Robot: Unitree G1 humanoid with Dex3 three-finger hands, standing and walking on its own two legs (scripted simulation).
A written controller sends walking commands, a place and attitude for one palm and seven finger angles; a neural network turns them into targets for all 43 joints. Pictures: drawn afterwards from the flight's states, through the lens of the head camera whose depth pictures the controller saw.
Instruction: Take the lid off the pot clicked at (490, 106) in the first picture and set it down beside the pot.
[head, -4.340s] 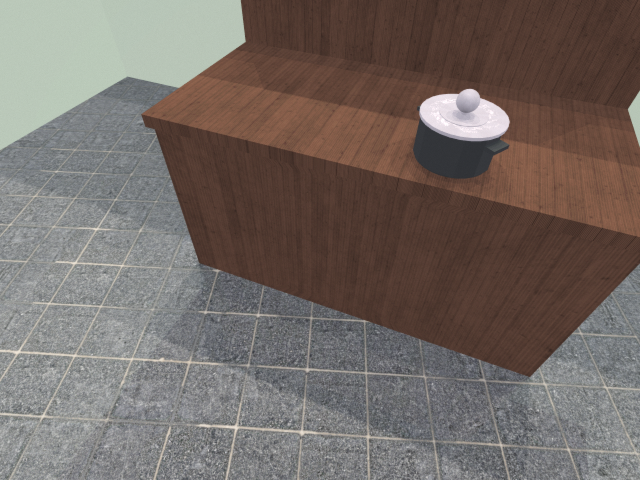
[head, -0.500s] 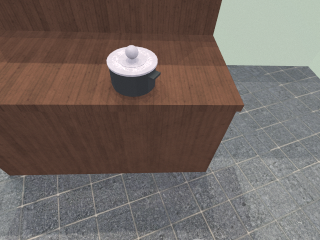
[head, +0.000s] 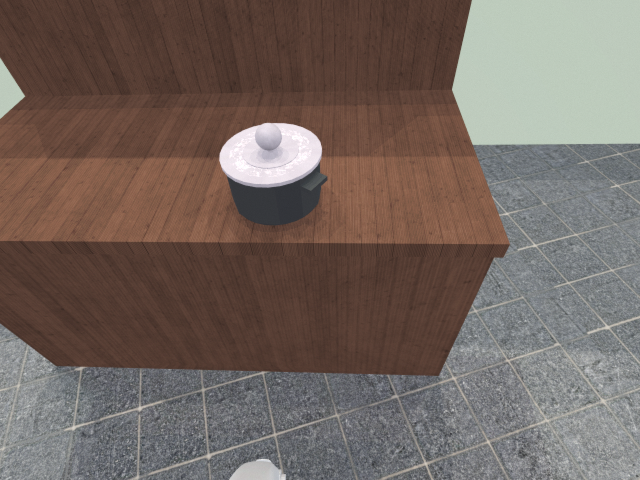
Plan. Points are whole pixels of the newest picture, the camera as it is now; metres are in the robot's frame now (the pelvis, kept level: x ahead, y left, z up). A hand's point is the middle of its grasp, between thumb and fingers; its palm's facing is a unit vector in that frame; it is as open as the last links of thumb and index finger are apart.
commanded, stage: take the last steps up to it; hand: left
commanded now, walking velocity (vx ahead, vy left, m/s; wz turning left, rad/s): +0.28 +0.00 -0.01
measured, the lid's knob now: (268, 136) +0.69 +0.15 +0.06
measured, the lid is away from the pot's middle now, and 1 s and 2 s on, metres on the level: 0.00 0.00 0.00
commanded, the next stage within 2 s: come to a stop and stand still in 0.36 s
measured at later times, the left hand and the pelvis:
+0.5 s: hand (202, 425) +0.23 +0.22 -0.17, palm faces +0.02 -0.98 -0.20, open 7.3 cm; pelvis +0.16 +0.04 -0.01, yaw -2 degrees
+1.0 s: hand (177, 420) +0.24 +0.27 -0.20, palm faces -0.01 -0.97 -0.24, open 7.3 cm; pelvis +0.17 +0.08 -0.02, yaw -3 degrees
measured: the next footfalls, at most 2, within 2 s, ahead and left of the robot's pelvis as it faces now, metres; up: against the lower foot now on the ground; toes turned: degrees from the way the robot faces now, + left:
left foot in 0.18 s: +0.15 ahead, +0.14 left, +0.00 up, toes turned +4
right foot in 0.56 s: +0.28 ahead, -0.10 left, +0.00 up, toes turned -7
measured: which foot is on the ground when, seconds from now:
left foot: up 0.00-0.16, down 0.18-0.58, up 0.60-0.90, down 0.92-1.00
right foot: down 0.00-0.18, up 0.20-0.54, down 0.56-0.94, up 0.96-1.00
